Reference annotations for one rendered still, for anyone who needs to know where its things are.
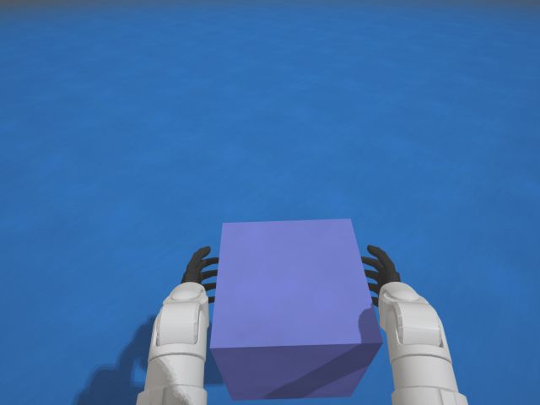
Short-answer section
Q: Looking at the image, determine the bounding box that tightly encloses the robot left hand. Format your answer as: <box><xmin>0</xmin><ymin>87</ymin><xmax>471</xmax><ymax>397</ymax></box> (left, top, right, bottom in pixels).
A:
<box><xmin>181</xmin><ymin>246</ymin><xmax>219</xmax><ymax>303</ymax></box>

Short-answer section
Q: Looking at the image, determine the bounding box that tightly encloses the carton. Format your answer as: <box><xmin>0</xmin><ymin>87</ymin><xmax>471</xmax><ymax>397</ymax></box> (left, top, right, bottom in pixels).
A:
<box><xmin>210</xmin><ymin>219</ymin><xmax>383</xmax><ymax>401</ymax></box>

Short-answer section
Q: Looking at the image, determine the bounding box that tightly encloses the left robot forearm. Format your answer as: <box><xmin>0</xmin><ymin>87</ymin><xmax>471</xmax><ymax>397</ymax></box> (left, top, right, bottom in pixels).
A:
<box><xmin>136</xmin><ymin>282</ymin><xmax>209</xmax><ymax>405</ymax></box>

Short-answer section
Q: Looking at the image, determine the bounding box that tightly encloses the robot right hand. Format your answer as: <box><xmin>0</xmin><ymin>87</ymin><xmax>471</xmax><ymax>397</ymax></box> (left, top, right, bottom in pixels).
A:
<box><xmin>361</xmin><ymin>245</ymin><xmax>401</xmax><ymax>307</ymax></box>

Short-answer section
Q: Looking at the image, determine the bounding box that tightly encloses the right robot forearm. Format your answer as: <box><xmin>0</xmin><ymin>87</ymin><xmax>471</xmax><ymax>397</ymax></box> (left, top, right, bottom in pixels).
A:
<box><xmin>378</xmin><ymin>282</ymin><xmax>468</xmax><ymax>405</ymax></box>

